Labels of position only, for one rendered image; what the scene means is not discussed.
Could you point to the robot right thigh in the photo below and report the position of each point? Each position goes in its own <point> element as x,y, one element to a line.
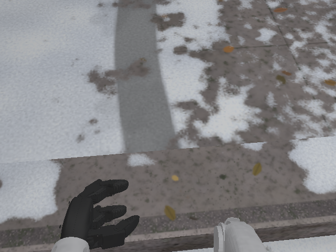
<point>236,237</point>

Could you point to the robot left hand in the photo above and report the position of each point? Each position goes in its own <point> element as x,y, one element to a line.
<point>84,221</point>

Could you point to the robot right shin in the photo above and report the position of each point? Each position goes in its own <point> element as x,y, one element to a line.
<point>232,219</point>

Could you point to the robot left forearm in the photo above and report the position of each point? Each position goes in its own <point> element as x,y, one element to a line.
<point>71,244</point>

